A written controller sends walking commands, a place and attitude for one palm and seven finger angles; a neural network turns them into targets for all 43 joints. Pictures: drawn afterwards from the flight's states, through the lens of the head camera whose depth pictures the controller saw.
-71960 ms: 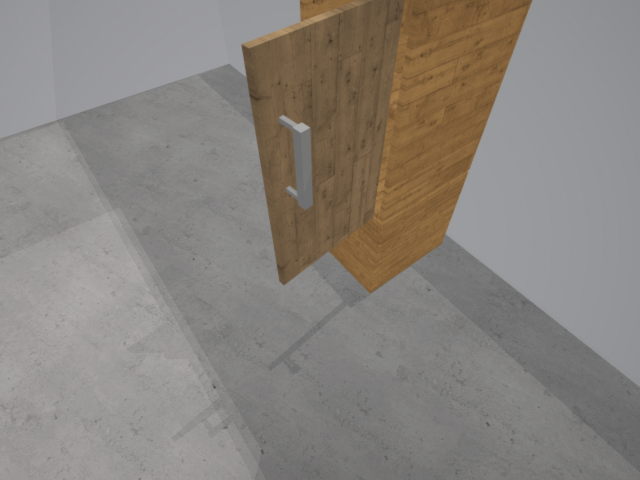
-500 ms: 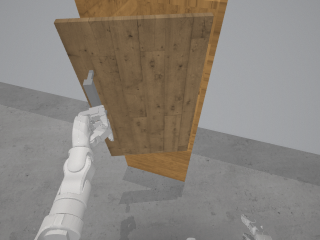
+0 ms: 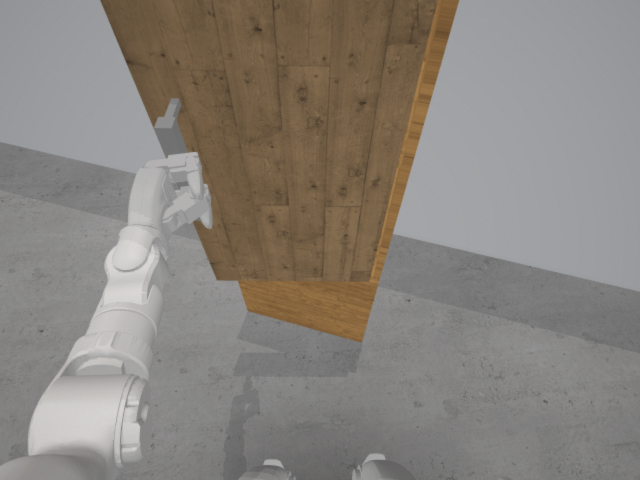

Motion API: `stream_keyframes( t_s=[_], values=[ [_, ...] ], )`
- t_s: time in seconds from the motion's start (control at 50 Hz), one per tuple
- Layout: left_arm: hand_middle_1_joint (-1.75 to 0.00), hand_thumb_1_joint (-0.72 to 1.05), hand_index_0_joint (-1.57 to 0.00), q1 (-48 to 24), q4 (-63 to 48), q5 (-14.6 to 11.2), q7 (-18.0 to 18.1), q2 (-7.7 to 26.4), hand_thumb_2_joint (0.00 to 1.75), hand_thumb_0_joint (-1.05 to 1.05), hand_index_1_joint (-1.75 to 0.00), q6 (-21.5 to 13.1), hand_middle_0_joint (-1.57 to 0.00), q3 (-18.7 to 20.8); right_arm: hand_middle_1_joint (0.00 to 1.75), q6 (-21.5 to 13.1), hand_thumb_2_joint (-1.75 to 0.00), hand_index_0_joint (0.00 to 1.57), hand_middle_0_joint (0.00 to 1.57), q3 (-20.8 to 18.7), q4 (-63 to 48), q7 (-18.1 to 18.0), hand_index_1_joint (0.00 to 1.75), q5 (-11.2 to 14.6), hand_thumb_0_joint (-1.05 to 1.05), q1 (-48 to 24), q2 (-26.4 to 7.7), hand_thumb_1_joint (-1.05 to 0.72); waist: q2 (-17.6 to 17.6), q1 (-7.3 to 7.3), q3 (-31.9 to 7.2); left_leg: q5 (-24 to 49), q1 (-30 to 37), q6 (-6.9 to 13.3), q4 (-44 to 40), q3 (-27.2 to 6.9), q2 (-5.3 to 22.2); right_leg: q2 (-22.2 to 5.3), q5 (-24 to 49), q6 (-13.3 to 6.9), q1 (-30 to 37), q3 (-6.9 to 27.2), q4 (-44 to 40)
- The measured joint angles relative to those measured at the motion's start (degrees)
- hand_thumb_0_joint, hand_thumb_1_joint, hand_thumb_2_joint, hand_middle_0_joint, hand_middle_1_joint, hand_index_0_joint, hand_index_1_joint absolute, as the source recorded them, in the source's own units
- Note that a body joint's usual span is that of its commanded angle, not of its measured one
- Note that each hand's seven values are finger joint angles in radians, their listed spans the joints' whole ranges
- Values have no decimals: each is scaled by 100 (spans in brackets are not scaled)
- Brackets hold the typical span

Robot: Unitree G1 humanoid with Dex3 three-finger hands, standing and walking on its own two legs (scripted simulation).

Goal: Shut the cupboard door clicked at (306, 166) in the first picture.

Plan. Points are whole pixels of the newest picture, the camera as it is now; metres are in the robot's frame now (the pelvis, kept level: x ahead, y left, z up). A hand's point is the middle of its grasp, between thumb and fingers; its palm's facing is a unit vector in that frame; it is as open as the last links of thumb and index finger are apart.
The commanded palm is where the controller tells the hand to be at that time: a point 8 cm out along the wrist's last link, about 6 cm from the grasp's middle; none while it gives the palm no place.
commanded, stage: push the door shut along its arc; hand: left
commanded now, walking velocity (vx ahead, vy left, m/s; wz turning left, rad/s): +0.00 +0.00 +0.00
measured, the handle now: (187, 164) +0.51 +0.19 +0.08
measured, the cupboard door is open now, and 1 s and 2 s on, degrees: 16 0 0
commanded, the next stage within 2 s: pull the fist back off the door in 1.10 s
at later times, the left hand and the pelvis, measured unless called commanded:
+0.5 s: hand (237, 166) +0.50 +0.12 +0.09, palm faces -0.20 -0.98 -0.01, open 3.1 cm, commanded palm +0.51 +0.16 +0.09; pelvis +0.00 +0.01 -0.02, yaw -1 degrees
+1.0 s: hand (256, 142) +0.55 +0.09 +0.09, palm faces -0.31 -0.95 -0.01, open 2.7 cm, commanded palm +0.57 +0.13 +0.09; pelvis +0.01 +0.01 -0.02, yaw -2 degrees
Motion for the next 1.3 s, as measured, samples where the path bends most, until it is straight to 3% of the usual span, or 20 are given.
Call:
stream_keyframes(
  t_s=[0.24,0.54,0.68,0.86,1.22,1.26,1.3],
  values=[
    [-150,90,-132,-1085,1050,44,-238,331,90,1,-150,-84,-132,-102,30,-144,-90,20,20,30,109,33,30,-50,1,110,-77,-91,15,-276,-4,-15,-572,40,315,-35,-27,-39,8,35,-513,-60,230],
    [-150,90,-130,-2005,1677,318,-499,656,90,1,-150,101,-130,171,30,-83,-90,21,20,103,36,103,30,-149,1,308,-113,-91,69,-662,-37,-161,-1092,85,596,34,46,32,-55,72,-1028,-5,428],
    [-150,90,-130,-2421,1880,501,-576,863,90,1,-150,214,-130,481,30,17,-90,21,20,134,-94,137,30,-212,1,418,-107,-91,112,-900,-34,-246,-1278,91,660,110,119,107,-87,74,-1247,71,476],
    [-150,83,-130,-2541,1907,579,-871,1112,92,-4,-150,355,-130,576,30,211,-90,21,20,156,-124,152,30,-214,1,637,-54,-91,141,-922,-12,-314,-1348,71,674,100,178,170,-122,54,-1311,66,451],
    [-150,85,-132,-3387,2332,365,-1022,1102,98,-2,-150,613,-130,-303,30,-115,-90,21,20,143,255,36,30,-270,0,344,-130,-90,94,-931,9,-272,-1756,33,920,-214,68,58,-143,17,-1552,-258,568],
    [-150,81,-134,-3439,2342,455,-679,902,98,-2,-150,606,-130,-108,30,-169,-90,21,20,108,236,48,30,-331,0,385,-137,-91,126,-872,-53,-269,-1878,27,976,-245,59,48,-139,22,-1651,-292,601],
    [-150,73,-135,-3426,2309,536,145,578,98,-3,-150,566,-130,59,30,-208,-90,20,20,65,226,150,30,-437,0,431,-122,-91,136,-807,-127,-254,-1958,19,1006,-261,34,21,-137,32,-1724,-311,637]
  ],
)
